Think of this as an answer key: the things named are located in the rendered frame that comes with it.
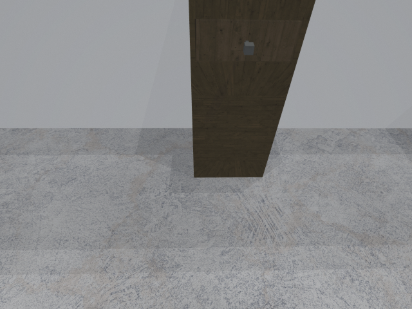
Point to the cabinet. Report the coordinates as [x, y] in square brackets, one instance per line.
[237, 105]

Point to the handle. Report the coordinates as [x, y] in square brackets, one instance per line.
[248, 48]

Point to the drawer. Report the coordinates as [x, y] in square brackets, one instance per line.
[223, 39]

